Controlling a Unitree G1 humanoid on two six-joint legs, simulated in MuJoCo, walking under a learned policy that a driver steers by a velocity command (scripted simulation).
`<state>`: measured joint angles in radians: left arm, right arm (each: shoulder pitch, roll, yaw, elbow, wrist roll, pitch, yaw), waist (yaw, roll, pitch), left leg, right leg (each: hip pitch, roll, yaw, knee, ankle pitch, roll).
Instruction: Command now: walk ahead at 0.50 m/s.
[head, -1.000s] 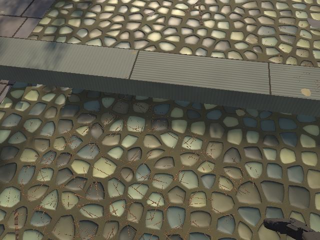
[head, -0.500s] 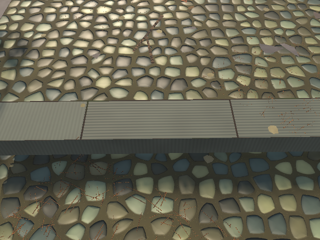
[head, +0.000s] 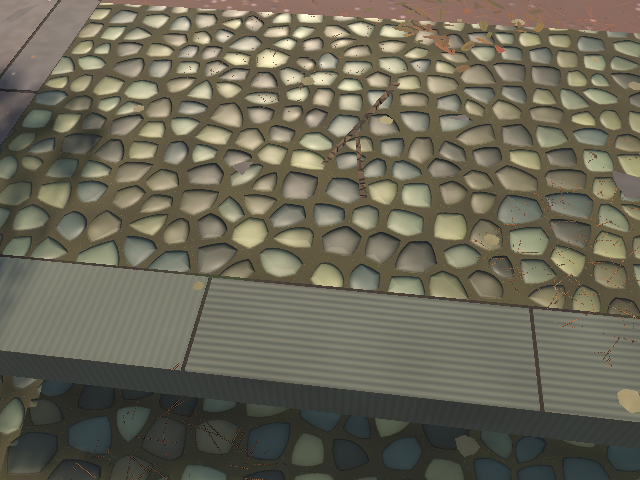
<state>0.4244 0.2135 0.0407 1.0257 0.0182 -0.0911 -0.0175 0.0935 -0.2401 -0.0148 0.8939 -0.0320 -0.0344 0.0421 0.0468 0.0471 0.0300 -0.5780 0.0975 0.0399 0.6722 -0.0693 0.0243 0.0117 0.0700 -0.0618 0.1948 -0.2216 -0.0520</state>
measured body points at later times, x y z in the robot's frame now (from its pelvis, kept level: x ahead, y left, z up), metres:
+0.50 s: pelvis +0.25 +0.04 +0.00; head +0.28 +0.05 +0.44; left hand +0.40 +0.26 -0.14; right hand +0.20 -0.20 -0.15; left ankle +0.18 +0.11 -0.74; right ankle +0.37 -0.08 -0.71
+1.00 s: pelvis +0.33 +0.04 -0.01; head +0.36 +0.02 +0.44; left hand +0.52 +0.26 -0.13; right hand +0.34 -0.26 -0.14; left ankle +0.41 +0.20 -0.70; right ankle +0.37 -0.04 -0.74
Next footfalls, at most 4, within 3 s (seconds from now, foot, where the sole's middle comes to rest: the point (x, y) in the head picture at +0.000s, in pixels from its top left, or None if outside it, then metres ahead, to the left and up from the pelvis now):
0.12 left None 0.22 0.12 -0.78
0.58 right None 0.41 -0.05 -0.78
1.14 left None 0.42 0.15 -0.78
1.58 right None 0.26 -0.07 -0.78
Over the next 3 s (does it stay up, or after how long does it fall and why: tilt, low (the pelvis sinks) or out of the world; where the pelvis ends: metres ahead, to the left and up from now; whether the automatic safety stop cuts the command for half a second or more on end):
stays up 0.66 -0.28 0.02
